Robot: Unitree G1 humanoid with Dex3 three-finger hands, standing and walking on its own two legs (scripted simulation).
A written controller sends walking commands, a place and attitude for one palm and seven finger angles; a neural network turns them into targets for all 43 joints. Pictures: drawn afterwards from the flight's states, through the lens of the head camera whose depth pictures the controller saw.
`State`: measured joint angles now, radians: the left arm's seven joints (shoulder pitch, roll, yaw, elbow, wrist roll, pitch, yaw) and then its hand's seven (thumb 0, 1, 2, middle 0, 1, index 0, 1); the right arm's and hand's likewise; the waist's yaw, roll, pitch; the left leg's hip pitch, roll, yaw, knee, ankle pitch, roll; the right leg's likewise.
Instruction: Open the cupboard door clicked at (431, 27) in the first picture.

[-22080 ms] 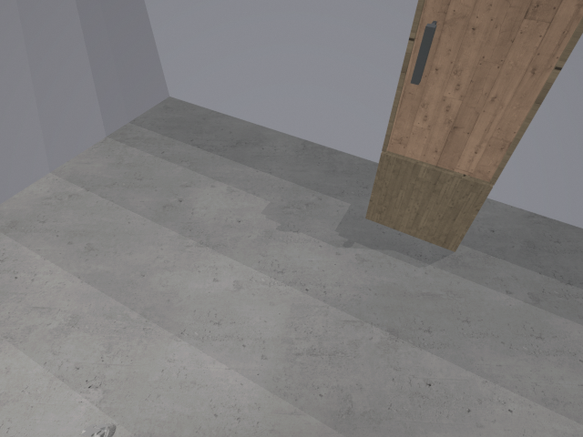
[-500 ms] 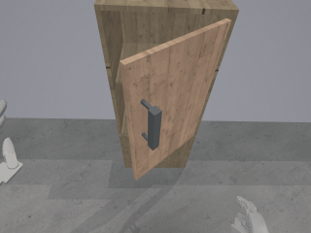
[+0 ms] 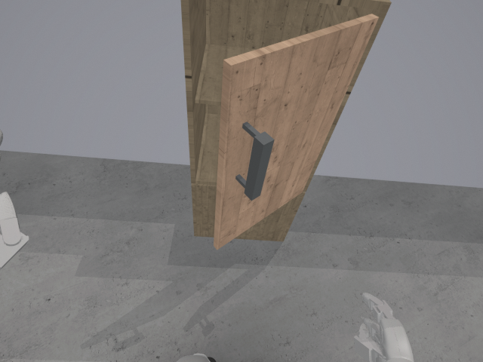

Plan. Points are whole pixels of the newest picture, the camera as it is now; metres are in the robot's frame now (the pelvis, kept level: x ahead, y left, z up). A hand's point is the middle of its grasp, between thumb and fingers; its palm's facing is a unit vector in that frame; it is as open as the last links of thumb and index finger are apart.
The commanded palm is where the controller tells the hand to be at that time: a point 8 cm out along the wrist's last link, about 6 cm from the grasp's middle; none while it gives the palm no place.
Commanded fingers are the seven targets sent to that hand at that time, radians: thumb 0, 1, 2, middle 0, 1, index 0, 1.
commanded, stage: step back with the hand held close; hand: left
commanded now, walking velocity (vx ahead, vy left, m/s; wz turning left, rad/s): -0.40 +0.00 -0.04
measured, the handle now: (250, 162) +0.47 +0.02 +0.05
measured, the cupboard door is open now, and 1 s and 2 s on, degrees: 40 40 40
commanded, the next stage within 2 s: stop stepping back and stand still in 0.12 s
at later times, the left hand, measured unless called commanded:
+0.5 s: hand out of the picture +0.10 +0.26 +0.17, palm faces +0.39 -0.83 -0.39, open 7.4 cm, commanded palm +0.06 +0.29 +0.18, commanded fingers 0.00 0.90 0.90 -0.20 -0.30 -0.20 -0.30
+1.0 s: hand out of the picture +0.07 +0.26 +0.16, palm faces +0.40 -0.83 -0.39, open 7.4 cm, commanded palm +0.01 +0.30 +0.18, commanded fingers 0.00 0.90 0.90 -0.20 -0.30 -0.20 -0.30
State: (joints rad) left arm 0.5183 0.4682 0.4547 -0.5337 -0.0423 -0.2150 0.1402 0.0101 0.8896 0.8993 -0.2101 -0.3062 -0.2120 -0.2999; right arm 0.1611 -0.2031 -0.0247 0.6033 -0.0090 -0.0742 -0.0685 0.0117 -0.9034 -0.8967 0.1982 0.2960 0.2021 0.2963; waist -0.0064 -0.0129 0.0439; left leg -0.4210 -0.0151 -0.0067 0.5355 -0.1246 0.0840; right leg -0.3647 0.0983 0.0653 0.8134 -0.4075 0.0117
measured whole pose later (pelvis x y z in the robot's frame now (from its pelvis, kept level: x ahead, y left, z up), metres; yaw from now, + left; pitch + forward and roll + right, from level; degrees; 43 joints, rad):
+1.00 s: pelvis -0.15 +0.01 +0.00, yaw -4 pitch -2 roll +0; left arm 0.47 0.34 0.38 -0.41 -0.03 -0.18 0.16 0.01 0.89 0.90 -0.21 -0.31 -0.21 -0.30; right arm 0.24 -0.24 -0.02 0.69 0.00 -0.14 -0.08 0.01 -0.90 -0.90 0.20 0.30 0.20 0.30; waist 0.01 0.01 0.01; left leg -0.24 0.03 0.00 0.53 -0.27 -0.02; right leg -0.16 0.02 -0.06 0.52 -0.33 -0.04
